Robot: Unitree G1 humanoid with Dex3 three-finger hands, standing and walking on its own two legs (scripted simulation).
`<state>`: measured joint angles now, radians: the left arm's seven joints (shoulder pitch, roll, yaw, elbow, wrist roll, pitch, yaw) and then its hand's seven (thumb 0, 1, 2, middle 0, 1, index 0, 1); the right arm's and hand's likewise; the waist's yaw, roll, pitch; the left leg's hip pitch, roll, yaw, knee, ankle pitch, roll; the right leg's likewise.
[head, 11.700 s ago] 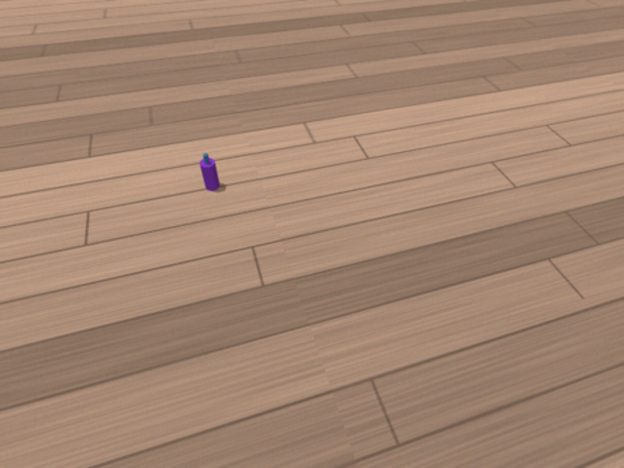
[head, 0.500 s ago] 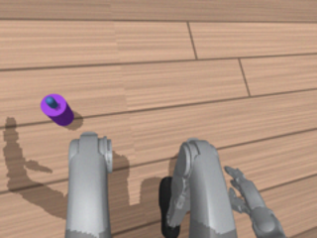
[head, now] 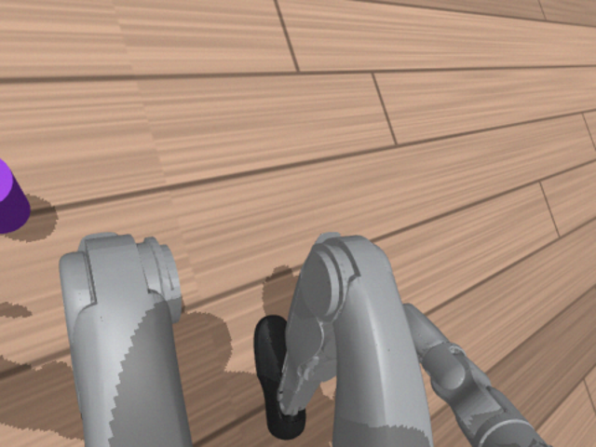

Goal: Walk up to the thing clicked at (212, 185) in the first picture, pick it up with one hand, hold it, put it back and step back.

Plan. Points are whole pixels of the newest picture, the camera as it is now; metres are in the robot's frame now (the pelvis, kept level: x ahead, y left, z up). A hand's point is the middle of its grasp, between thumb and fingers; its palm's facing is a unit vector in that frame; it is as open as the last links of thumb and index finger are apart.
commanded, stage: close in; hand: left
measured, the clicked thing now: out of the picture +0.38 +0.32 -0.19
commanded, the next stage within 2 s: rest palm in 0.48 s
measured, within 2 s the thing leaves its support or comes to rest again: leaves its support in 1.56 s
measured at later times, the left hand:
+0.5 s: hand out of the picture +0.35 +0.33 -0.16, palm faces +0.42 -0.91 +0.02, open 17.1 cm
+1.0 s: hand out of the picture +0.37 +0.32 -0.17, palm faces +0.43 -0.90 +0.01, open 10.9 cm
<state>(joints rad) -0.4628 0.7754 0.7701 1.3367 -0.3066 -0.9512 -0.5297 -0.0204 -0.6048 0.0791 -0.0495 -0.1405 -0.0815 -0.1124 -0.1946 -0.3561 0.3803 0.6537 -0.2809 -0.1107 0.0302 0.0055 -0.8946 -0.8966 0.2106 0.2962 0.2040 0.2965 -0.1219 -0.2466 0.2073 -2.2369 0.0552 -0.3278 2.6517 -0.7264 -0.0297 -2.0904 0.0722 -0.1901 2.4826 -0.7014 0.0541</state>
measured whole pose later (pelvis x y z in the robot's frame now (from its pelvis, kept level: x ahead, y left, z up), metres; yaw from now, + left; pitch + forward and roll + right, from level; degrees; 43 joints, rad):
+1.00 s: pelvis -0.02 +0.01 -0.01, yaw -2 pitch +9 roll -17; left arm -0.52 0.77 0.58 1.36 -0.16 -1.10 -0.09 -0.01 0.11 0.51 -0.47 -0.45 -0.47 -0.45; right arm -0.18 -0.36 0.47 0.57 -0.34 0.00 0.13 0.00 -0.87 -0.90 0.21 0.30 0.20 0.30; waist -0.18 -0.27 0.28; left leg -2.22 0.05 -0.39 2.69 -0.69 -0.01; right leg -2.04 0.10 -0.24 2.46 -0.65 0.06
